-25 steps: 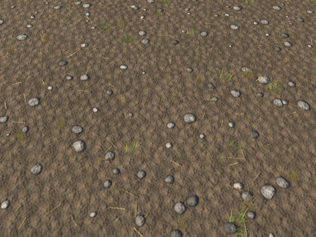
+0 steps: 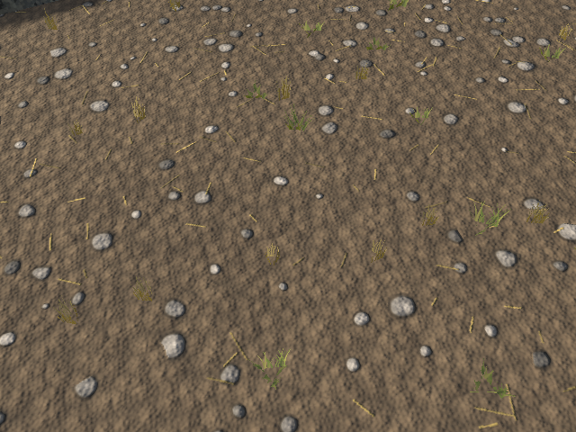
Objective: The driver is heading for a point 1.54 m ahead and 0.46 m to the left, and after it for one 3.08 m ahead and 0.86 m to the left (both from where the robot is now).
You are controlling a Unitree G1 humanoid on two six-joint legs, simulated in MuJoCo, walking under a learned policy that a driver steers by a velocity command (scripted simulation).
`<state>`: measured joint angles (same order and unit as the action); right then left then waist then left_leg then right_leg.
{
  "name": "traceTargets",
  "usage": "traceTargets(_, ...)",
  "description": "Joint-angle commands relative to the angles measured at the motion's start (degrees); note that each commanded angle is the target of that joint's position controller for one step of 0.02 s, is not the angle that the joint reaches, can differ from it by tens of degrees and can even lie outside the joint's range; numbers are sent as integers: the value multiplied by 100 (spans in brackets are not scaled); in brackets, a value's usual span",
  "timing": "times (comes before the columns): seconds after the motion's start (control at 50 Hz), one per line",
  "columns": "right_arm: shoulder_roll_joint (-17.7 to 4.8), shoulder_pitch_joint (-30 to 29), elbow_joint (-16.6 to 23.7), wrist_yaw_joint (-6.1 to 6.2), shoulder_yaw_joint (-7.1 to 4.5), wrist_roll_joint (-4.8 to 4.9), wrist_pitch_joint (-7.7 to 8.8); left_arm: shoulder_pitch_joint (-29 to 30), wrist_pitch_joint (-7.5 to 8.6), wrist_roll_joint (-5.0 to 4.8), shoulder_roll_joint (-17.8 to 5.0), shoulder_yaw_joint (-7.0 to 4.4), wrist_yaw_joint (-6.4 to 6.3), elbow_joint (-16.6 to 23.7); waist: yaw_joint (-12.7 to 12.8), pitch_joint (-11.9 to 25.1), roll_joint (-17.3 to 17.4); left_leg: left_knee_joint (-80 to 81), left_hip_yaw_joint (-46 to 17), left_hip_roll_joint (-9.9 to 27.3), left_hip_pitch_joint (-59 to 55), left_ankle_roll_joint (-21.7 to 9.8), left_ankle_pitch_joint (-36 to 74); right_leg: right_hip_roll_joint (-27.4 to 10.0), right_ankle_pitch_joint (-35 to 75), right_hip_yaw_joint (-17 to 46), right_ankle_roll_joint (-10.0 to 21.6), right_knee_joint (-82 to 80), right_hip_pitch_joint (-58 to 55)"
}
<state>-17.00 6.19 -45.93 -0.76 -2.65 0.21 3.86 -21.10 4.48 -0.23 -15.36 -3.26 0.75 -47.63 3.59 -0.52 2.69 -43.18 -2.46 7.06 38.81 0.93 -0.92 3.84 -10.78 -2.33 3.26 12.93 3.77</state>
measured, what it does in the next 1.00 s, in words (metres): walks ahead: left foot, then right foot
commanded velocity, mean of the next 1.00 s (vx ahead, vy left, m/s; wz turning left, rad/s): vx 0.50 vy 0.00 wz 0.14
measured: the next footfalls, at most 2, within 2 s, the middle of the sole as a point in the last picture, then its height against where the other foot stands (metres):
left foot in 0.20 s outside the picture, level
right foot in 0.72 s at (364, 393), level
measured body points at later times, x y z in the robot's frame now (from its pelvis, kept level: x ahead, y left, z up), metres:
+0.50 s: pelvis +0.28 +0.07 +0.00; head +0.30 +0.08 +0.45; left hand +0.43 +0.34 -0.11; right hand +0.31 -0.21 -0.12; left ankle +0.25 +0.15 -0.75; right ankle +0.42 -0.12 -0.68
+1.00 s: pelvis +0.55 +0.01 +0.00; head +0.58 +0.01 +0.45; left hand +0.56 +0.29 -0.13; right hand +0.73 -0.25 -0.12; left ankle +0.61 +0.19 -0.67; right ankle +0.55 -0.09 -0.75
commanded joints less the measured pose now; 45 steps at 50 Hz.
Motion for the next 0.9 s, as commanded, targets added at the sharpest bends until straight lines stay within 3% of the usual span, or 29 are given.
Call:
traceTargets(0.02,-191,-566,433,-68,9,32,97,75,70,-54,-994,-226,-63,241,-12,-260,-550,766,158,-158,-357,-7,719,-1459,1139,671,847,-602,349)
traceTargets(0.08,-264,-931,614,-151,6,67,127,-174,-11,-87,-1032,-243,-81,31,57,-360,-575,1175,104,-232,-235,-147,491,-1713,1229,734,783,-364,-236)
traceTargets(0.12,-357,-935,668,-202,-17,62,150,-186,-73,-103,-1080,-269,-108,-57,-31,-324,-629,1365,114,-289,-318,-296,78,-1865,1584,781,688,-102,-609)
traceTargets(0.16,-537,-458,562,-203,-101,47,169,-61,-137,-100,-1158,-289,-134,-83,-341,-19,-751,1509,348,-526,-1117,-473,-291,-1808,2839,688,546,507,-766)
traceTargets(0.18,-742,306,323,-167,-226,30,168,-6,-174,-84,-1089,-255,-148,-79,-719,451,-684,1606,510,-695,-2185,-628,-236,-1539,3538,470,407,1398,-597)
traceTargets(0.2,-1097,1305,90,-111,-355,-16,156,-46,-178,3,-875,-151,-172,26,-1084,1253,-354,1322,-123,-78,-3862,-926,54,-1242,2710,232,212,2865,314)
traceTargets(0.22,-1625,1836,-25,-92,-490,-47,103,-752,-64,28,-223,52,-110,121,-875,2054,1034,1683,-2759,1309,-6064,-1864,-1093,-253,-18,37,-252,5128,2754)
traceTargets(0.24,-1145,1918,-33,-106,-350,34,86,-518,61,-22,-504,-2,-85,29,-1041,2250,1049,2471,-3915,1461,-6159,-1890,-1854,-148,-2241,862,-208,5862,3494)
traceTargets(0.26,-926,1486,19,-97,-261,48,92,-17,136,-189,-915,-124,-45,190,-977,1341,701,2610,-3165,1314,-5457,-1613,-2185,-484,-1947,905,-119,6161,4011)
traceTargets(0.28,-798,1061,111,-89,-220,22,90,350,158,-211,-901,-113,-58,282,-824,783,315,2737,-2487,1110,-4604,-1458,-1919,-793,-1415,708,-76,5944,3971)
traceTargets(0.3,-627,740,139,-103,-174,-25,98,543,139,-125,-852,-128,-86,307,-666,351,98,2947,-1977,893,-3816,-1402,-1491,-982,-1017,622,-98,5579,3784)
traceTargets(0.34,-435,469,152,-121,-124,-93,159,308,6,-65,-675,-140,-113,211,-345,212,349,3283,-1393,597,-3000,-1337,-880,-1199,-562,668,-153,5164,3102)
traceTargets(0.38,-525,524,72,-107,-153,-61,221,285,-87,-37,-521,-118,-131,189,-262,146,282,3504,-1027,546,-2756,-1438,-414,-1239,-284,606,-260,4890,3051)
traceTargets(0.44,-680,773,-84,-21,-197,-45,218,857,-88,14,-489,-110,-141,363,-367,-46,78,3654,-675,518,-2917,-1453,90,-1272,551,594,-407,3997,3497)
traceTargets(0.52,-779,1099,-252,60,-208,19,160,1616,-3,-8,-309,-32,-53,525,-629,-198,55,3698,-173,308,-3048,-1244,150,-1059,1622,373,-419,2579,3259)
traceTargets(0.58,-832,1498,-452,76,-226,71,92,2180,39,-48,-308,0,30,702,-842,-358,11,3568,-233,459,-3409,-1252,55,-923,1686,326,-394,2027,3224)
traceTargets(0.62,-844,1649,-550,96,-242,100,11,2417,84,-60,-365,-7,95,830,-837,-435,24,3319,-413,625,-3774,-1230,175,-853,1399,413,-328,1732,3298)
traceTargets(0.68,-975,1534,-556,145,-310,124,-73,2085,164,-56,-609,-86,135,774,-527,-239,186,2789,-683,765,-4012,-1093,742,-696,830,405,-178,1443,2616)
traceTargets(0.7,-975,1400,-527,151,-307,128,-94,1576,186,-44,-747,-166,111,633,-211,43,192,2248,-587,598,-3905,-984,1433,-559,770,266,-70,1264,1824)
traceTargets(0.72,-775,1397,-485,148,-233,78,-96,681,199,-2,-1047,-309,55,380,171,710,80,1175,-372,239,-3431,-802,1538,-680,884,325,123,1398,392)
traceTargets(0.74,-363,1462,-305,146,-84,-82,-87,-315,176,77,-1487,-417,-9,257,472,1710,-717,-700,-39,-276,-2264,-551,-198,-1855,899,1550,451,1611,-1354)
traceTargets(0.76,149,2239,-260,115,42,69,28,-395,116,72,-1696,-451,22,133,43,2303,-2332,-2324,-69,-1041,-293,-290,-3309,-2879,-417,3994,1217,833,-2751)
traceTargets(0.78,-560,1868,-353,114,-120,202,80,-212,112,31,-1054,-293,17,233,252,1787,-1507,-2932,-583,-685,224,-300,-3236,-2677,-1199,3905,1013,506,-2300)
traceTargets(0.8,-785,1368,-207,111,-206,269,100,170,126,11,-802,-213,-9,270,227,1015,-1185,-2970,-472,-446,471,-347,-2677,-2516,-1089,3006,773,392,-1581)
traceTargets(0.82,-696,1163,-187,141,-210,240,84,547,140,36,-695,-172,-9,287,53,645,-810,-2818,-377,-203,257,-319,-2194,-2307,-563,2431,670,217,-868)
traceTargets(0.84,-622,1083,-177,152,-241,174,42,809,154,56,-540,-138,0,271,-83,333,-797,-2549,-386,-58,85,-292,-1872,-2118,-140,1923,627,22,-332)
traceTargets(0.86,-500,1205,-190,139,-252,176,-28,957,182,105,-479,-123,-5,247,-247,243,-933,-2423,-415,69,-244,-273,-1646,-2009,139,1524,585,-154,37)
traceTargets(0.9,-276,1197,-131,121,-240,190,-161,1068,234,99,-472,-146,-14,173,-365,80,-868,-2268,-343,145,-344,-222,-1482,-1956,603,1000,657,-411,361)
